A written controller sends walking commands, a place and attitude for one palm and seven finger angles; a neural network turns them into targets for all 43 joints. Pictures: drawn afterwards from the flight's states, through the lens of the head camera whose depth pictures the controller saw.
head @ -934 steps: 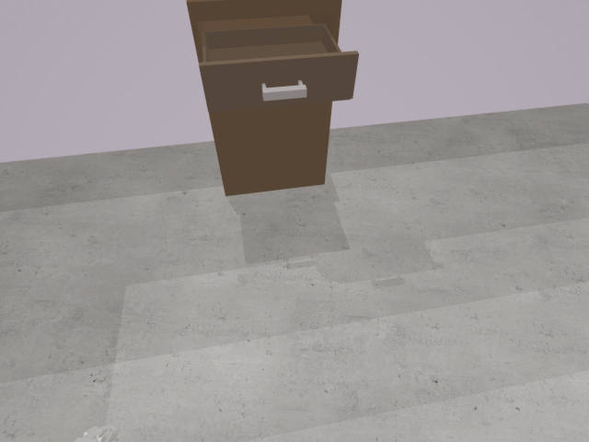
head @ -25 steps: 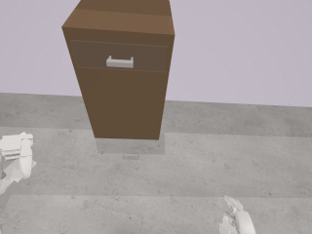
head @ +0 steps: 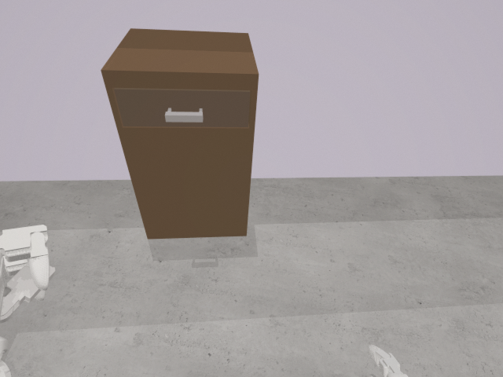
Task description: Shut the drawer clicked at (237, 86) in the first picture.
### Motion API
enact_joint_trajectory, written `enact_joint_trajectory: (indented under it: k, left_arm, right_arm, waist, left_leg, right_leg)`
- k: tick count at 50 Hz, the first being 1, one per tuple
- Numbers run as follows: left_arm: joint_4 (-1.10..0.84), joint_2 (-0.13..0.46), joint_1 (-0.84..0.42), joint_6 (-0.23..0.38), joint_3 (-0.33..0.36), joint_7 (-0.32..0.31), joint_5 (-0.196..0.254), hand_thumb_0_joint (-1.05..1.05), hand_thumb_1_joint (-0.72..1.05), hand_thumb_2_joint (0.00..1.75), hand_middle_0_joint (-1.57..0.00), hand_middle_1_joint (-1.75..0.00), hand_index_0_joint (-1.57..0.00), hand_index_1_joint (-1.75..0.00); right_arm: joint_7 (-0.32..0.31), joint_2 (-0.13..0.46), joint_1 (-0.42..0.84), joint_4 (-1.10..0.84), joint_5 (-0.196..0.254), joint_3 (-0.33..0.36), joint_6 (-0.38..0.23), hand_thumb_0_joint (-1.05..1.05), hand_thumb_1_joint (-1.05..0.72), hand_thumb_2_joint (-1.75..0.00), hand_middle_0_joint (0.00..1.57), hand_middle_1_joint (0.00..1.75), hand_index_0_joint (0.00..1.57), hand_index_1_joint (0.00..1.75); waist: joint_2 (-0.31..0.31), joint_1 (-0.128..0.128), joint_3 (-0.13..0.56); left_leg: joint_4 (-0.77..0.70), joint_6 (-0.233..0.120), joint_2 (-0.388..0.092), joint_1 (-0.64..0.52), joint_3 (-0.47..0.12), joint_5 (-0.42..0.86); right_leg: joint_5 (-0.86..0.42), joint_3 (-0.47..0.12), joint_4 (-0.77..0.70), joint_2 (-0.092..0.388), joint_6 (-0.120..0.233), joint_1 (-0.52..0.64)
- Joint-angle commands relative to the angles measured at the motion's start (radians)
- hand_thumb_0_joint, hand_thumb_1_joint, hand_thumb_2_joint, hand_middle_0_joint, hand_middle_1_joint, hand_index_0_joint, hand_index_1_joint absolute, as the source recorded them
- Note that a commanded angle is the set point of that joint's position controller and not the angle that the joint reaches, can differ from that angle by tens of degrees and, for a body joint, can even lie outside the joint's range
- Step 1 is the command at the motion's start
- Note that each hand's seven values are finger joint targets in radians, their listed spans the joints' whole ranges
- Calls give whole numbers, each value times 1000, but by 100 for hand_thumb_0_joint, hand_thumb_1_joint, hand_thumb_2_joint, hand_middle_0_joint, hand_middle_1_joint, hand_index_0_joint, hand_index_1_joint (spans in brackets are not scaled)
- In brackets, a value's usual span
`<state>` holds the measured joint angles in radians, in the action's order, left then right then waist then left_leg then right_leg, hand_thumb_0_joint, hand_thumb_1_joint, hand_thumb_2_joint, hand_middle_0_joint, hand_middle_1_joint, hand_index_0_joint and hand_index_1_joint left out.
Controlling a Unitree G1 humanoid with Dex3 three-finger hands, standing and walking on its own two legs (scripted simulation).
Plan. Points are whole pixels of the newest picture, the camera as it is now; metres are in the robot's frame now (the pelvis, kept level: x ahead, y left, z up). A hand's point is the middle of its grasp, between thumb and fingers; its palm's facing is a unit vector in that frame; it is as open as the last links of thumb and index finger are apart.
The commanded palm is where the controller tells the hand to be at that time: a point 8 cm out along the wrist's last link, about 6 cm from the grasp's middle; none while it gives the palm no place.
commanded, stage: stop stepping back and stand still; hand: left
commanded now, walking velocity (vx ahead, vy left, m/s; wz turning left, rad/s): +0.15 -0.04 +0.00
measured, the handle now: (184, 113) +0.95 +0.23 -0.05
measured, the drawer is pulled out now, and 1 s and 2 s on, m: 0.00 0.00 0.00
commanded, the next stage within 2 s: let the arm hang, fingers relaxed in 0.88 s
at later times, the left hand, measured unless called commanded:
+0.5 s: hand (32, 296) +0.17 +0.24 +0.17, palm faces +0.40 -0.78 -0.48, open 3.3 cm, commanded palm +0.11 +0.28 +0.18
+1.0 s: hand (48, 273) +0.21 +0.25 +0.15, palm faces +0.34 -0.80 -0.50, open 3.2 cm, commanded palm none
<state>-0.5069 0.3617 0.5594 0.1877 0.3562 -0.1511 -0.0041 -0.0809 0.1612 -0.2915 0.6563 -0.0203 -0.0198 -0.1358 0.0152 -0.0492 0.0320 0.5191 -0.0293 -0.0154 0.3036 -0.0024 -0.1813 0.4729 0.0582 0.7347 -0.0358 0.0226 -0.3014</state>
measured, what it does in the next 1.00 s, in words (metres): stands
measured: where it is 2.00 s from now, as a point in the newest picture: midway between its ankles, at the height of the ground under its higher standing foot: outside the picture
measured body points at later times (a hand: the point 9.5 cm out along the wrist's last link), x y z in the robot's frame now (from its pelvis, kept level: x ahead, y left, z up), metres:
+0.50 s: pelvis -0.01 +0.00 -0.01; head -0.01 +0.00 +0.44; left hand +0.14 +0.28 +0.19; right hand +0.15 -0.23 -0.09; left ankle +0.02 +0.12 -0.73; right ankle +0.02 -0.09 -0.74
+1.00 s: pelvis +0.02 +0.01 +0.00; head +0.04 +0.01 +0.45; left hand +0.18 +0.29 +0.18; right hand +0.21 -0.22 -0.08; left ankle +0.02 +0.12 -0.73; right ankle +0.02 -0.09 -0.73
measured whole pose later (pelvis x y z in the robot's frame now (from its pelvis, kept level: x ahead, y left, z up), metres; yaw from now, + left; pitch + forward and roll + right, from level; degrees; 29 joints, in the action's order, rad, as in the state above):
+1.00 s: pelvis +0.02 +0.01 +0.00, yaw +2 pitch +1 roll -1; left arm -0.49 0.38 0.61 0.22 0.33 -0.12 0.01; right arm -0.06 0.21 -0.17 0.62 0.00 0.00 -0.12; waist -0.02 0.00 -0.01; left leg 0.49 -0.01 -0.02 0.25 0.05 -0.25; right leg 0.24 0.04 0.46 -0.02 0.03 -0.23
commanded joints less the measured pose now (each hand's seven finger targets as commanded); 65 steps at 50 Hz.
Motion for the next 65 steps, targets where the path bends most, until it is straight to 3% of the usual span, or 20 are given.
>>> enact_joint_trajectory:
  k: [1, 2, 3, 5, 8, 11, 14, 16, 20, 23, 25, 29, 32, 39, 48, 49, 51, 55, 59, 65]
  left_arm:
    - [-241, 194, 104, 60, 129, -12, 3, 0, 90, 90, -140, -160, -140, -160]
    - [-263, 214, 56, 60, 142, -9, 15, 0, 90, 90, -140, -160, -140, -160]
    - [-306, 251, -36, 71, 177, -17, 31, 0, 90, 90, -140, -160, -140, -160]
    - [-218, 203, -29, 74, 159, -20, 34, 0, 90, 90, -140, -160, -140, -160]
    - [-163, 159, -24, 63, 99, -18, 26, 0, 90, 90, -140, -160, -140, -160]
    - [-212, 148, -88, 71, 69, -24, 24, 0, 90, 90, -140, -160, -140, -160]
    - [-285, 168, -92, 93, 105, -26, 18, 0, 90, 90, -140, -160, -140, -160]
    - [-296, 205, -57, 84, 146, -17, 11, 0, 90, 90, -140, -160, -140, -160]
    - [-278, 175, 47, 73, 129, -16, 9, 0, 90, 90, -140, -160, -140, -160]
    - [-237, 201, 3, 68, 149, -14, 30, 0, 90, 90, -140, -160, -140, -160]
    - [-226, 175, 22, 67, 132, -17, 31, 0, 90, 90, -140, -160, -140, -160]
    - [-257, 172, 39, 86, 124, -18, 33, 0, 90, 90, -140, -160, -140, -160]
    - [-269, 173, 21, 90, 117, -12, 22, 0, 90, 90, -140, -160, -140, -160]
    - [-225, 162, 84, 84, 120, -7, 36, 0, 90, 90, -140, -160, -140, -160]
    - [-231, 166, 80, 71, 120, -10, 43, 0, 90, 90, -140, -160, -140, -160]
    - [601, 67, -81, -69, -254, 137, -48, 0, 90, 90, -140, -160, -140, -160]
    - [656, 21, -118, -153, -243, 151, -35, 0, 90, 90, -132, -151, -132, -151]
    - [891, 57, -260, -166, -266, 147, -29, 0, 90, 90, -116, -134, -116, -134]
    - [1151, 66, -344, -185, -299, 138, -18, 0, 90, 90, -100, -117, -100, -117]
    - [1416, 32, -322, -181, -327, 138, -5, 0, 90, 90, -76, -91, -76, -91]
  right_arm:
    - [5, 155, 161, -194, -11, 54, -20, 0, -90, -90, 20, 30, 20, 30]
    - [7, 138, 156, -193, -9, 60, 1, 0, -90, -90, 20, 30, 20, 30]
    - [5, 150, 139, -175, -5, 66, -1, 0, -90, -90, 20, 30, 20, 30]
    - [6, 133, 103, -145, -5, 55, -17, 0, -90, -90, 20, 30, 20, 30]
    - [-13, 128, 138, -152, 3, 45, -14, 0, -90, -90, 20, 30, 20, 30]
    - [-34, 144, 142, -155, 6, 41, -44, 0, -90, -90, 20, 30, 20, 30]
    - [-24, 169, 138, -174, 11, 45, -57, 0, -90, -90, 20, 30, 20, 30]
    - [-12, 148, 146, -170, 5, 50, -66, 0, -90, -90, 20, 30, 20, 30]
    - [10, 158, 152, -184, 13, 52, -50, 0, -90, -90, 20, 30, 20, 30]
    - [15, 140, 133, -167, 11, 62, -36, 0, -90, -90, 20, 30, 20, 30]
    - [17, 142, 121, -164, 17, 61, -28, 0, -90, -90, 20, 30, 20, 30]
    - [-4, 158, 161, -176, 17, 54, -39, 0, -90, -90, 20, 30, 20, 30]
    - [-9, 150, 178, -180, 18, 39, -46, 0, -90, -90, 20, 30, 20, 30]
    - [1, 155, 163, -189, 23, 54, -37, 0, -90, -90, 20, 30, 20, 30]
    - [-8, 154, 176, -208, 26, 54, -8, 0, -90, -90, 20, 30, 20, 30]
    - [92, 348, 226, 45, 28, 115, -49, 0, -90, -90, 20, 30, 20, 30]
    - [93, 264, 112, 32, 27, 106, 35, 0, -90, -90, 20, 30, 20, 30]
    - [84, 274, 131, 44, 4, 82, 86, 0, -90, -90, 20, 30, 20, 30]
    - [80, 263, 167, 127, -6, 60, 117, 0, -90, -90, 20, 30, 20, 30]
    - [66, 204, 111, 268, -1, 40, 133, 0, -90, -90, 20, 30, 20, 30]
  waist:
    - [-56, 57, -67]
    - [182, 48, -60]
    - [203, 35, -48]
    - [69, 14, -5]
    - [109, 21, -56]
    - [34, 22, -53]
    - [-249, 30, -17]
    - [-254, 30, -38]
    - [-127, 44, -41]
    - [140, 36, -34]
    - [88, 30, -10]
    - [-58, 44, 38]
    - [-181, 49, 9]
    - [-37, 43, 69]
    - [-47, 42, 73]
    - [-57, 5, 13]
    - [9, 22, 104]
    - [182, 39, 65]
    - [-43, 51, -7]
    - [-161, 50, -5]
  left_leg:
    - [-6, 0, -43, 353, -53, -449]
    - [342, 26, 34, 371, 28, -313]
    - [522, 36, 12, 346, 24, -228]
    - [525, 30, -30, 253, -5, -192]
    - [263, 10, -33, 8, 69, -185]
    - [-34, -13, -30, -114, 71, -203]
    - [-300, -140, -298, -100, -377, -339]
    - [-360, -156, -309, 22, -389, -484]
    - [-135, -41, -143, 195, -71, -356]
    - [265, 25, -2, 125, 41, -214]
    - [223, 21, -25, 84, 14, -180]
    - [-114, -18, -100, -132, -59, 64]
    - [-202, -38, -166, -53, -156, 104]
    - [-95, 1, -80, -73, -31, 115]
    - [-106, 3, -75, -108, -21, 154]
    - [65, -9, -98, -44, -37, 321]
    - [44, -10, -104, -72, -48, 279]
    - [15, -33, -81, -28, -83, 178]
    - [-102, -26, -88, -25, -100, 137]
    - [-176, -10, -81, -57, -84, -48]
  right_leg:
    - [83, -141, -392, 81, 66, 253]
    - [264, -494, -571, 297, 158, 141]
    - [196, -560, -609, 399, 206, 61]
    - [177, -416, -553, 350, 189, -14]
    - [298, -257, -531, 282, 131, -221]
    - [185, -176, -397, 215, 81, -158]
    - [11, -17, 48, 24, -31, -173]
    - [15, -66, 139, 50, -23, -115]
    - [-108, -60, -281, 57, -5, 186]
    - [108, -465, -550, 301, 119, -2]
    - [-82, -376, -482, 299, 140, 34]
    - [-293, -152, -295, 121, 10, 40]
    - [-291, -62, -218, 60, -29, 84]
    - [-468, -143, -332, 110, -4, 153]
    - [-503, -133, -342, 105, -8, 145]
    - [-680, -75, -196, 182, 8, 15]
    - [-540, -94, -204, 151, 15, 26]
    - [-487, -119, -242, 161, 37, 65]
    - [-334, -125, -281, 135, 28, 86]
    - [-213, -144, -398, 132, 32, 125]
